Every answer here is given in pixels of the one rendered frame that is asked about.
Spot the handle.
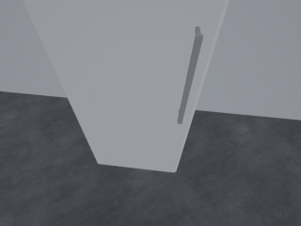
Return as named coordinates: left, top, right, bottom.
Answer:
left=177, top=26, right=203, bottom=124

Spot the fridge door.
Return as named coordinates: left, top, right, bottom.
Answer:
left=23, top=0, right=225, bottom=173

